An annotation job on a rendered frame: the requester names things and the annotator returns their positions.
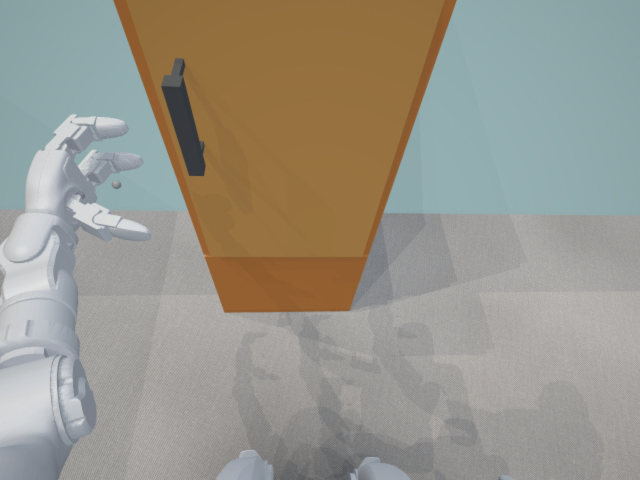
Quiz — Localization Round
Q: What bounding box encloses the left robot upper arm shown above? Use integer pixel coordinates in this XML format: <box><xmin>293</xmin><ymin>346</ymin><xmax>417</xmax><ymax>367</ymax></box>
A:
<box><xmin>0</xmin><ymin>355</ymin><xmax>97</xmax><ymax>480</ymax></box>

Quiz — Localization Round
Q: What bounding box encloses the robot right shin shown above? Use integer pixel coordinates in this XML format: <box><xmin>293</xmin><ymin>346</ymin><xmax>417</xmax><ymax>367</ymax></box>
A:
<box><xmin>357</xmin><ymin>457</ymin><xmax>381</xmax><ymax>469</ymax></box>

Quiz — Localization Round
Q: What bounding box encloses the cupboard door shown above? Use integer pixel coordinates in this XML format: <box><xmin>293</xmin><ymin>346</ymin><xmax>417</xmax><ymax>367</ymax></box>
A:
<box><xmin>126</xmin><ymin>0</ymin><xmax>445</xmax><ymax>257</ymax></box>

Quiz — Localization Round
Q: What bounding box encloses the robot left forearm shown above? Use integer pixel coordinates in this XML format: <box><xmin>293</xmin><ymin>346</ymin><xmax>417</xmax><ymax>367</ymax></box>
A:
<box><xmin>0</xmin><ymin>212</ymin><xmax>80</xmax><ymax>369</ymax></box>

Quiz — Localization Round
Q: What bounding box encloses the left robot hand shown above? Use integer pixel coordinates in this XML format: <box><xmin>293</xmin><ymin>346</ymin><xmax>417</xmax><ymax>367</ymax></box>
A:
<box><xmin>25</xmin><ymin>114</ymin><xmax>151</xmax><ymax>242</ymax></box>

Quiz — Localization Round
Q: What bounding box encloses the robot left thigh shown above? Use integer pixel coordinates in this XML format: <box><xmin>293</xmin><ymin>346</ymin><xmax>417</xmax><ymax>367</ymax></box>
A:
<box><xmin>215</xmin><ymin>457</ymin><xmax>274</xmax><ymax>480</ymax></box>

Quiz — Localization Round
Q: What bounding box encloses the handle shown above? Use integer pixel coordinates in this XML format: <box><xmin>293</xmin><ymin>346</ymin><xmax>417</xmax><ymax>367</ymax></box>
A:
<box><xmin>161</xmin><ymin>58</ymin><xmax>206</xmax><ymax>176</ymax></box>

